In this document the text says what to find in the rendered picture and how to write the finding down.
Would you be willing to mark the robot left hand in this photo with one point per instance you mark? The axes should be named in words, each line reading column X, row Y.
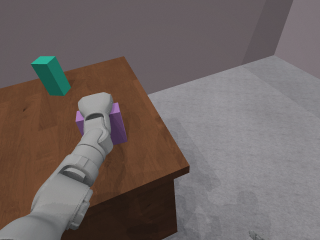
column 96, row 102

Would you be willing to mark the sponge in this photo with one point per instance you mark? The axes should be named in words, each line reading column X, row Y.
column 118, row 133

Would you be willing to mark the table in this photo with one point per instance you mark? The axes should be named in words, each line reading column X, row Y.
column 133, row 195

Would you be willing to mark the robot left upper arm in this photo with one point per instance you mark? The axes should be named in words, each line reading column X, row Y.
column 62, row 206

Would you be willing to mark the robot right hand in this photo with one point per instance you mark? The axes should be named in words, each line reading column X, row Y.
column 255, row 235

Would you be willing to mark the left robot forearm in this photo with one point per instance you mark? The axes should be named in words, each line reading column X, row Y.
column 84, row 162

